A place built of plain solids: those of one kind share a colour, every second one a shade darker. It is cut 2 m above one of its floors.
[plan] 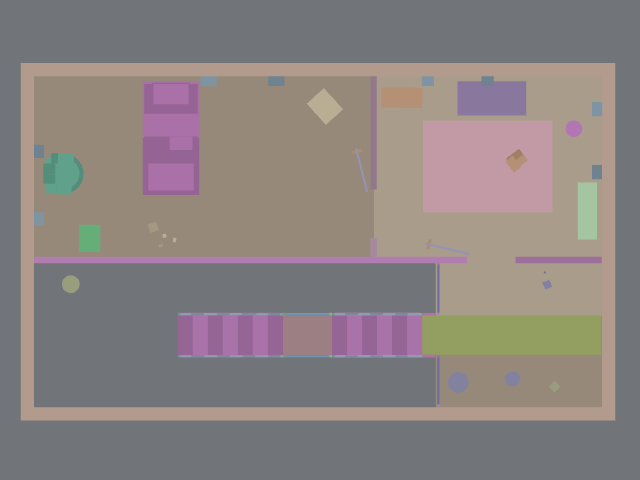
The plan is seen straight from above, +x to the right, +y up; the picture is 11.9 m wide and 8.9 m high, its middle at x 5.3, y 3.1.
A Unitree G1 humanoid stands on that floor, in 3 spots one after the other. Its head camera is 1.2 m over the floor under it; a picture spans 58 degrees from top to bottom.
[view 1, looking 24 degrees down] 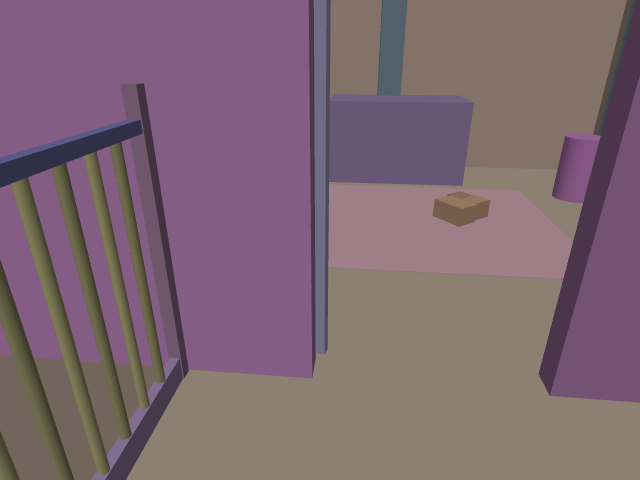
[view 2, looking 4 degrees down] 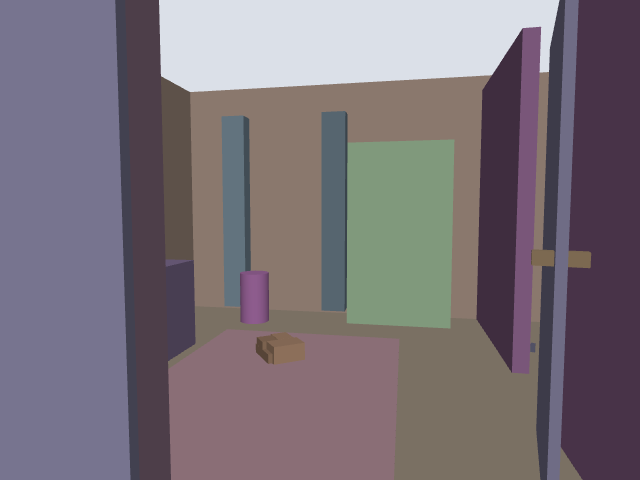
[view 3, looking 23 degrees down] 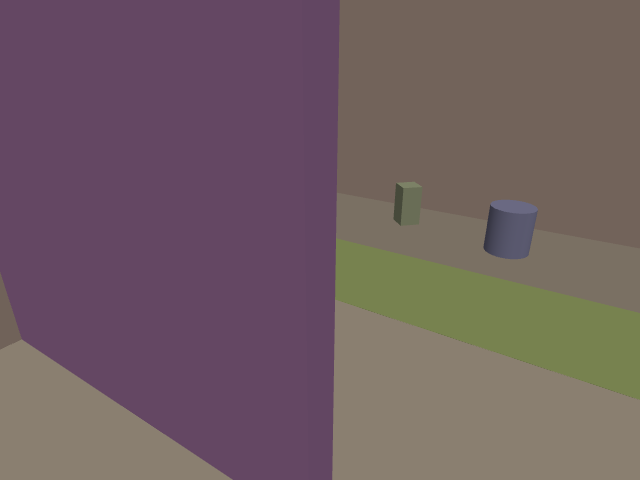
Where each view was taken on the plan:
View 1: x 8.20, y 1.33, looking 96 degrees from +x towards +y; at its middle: doorleaf_door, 1.64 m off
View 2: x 5.59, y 3.58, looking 11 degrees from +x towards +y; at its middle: wall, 5.04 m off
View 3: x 8.47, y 3.43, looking -57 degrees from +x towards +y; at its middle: upper_partition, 0.90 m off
